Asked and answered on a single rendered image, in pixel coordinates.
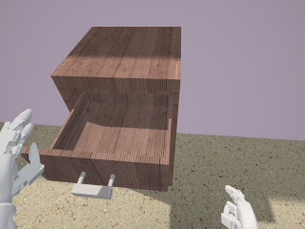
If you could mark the handle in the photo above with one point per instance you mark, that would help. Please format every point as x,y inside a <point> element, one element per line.
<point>92,191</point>

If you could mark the left robot forearm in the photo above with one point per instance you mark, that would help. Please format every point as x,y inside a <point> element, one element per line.
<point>7,211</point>

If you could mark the left robot hand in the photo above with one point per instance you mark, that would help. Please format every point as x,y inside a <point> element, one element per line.
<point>12,137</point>

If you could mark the drawer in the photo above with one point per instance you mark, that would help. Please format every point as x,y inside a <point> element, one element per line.
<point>127,135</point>

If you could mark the right robot hand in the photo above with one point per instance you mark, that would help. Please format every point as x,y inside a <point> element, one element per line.
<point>242,213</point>

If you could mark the cabinet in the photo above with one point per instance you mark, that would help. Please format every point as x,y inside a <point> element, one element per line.
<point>133,60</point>

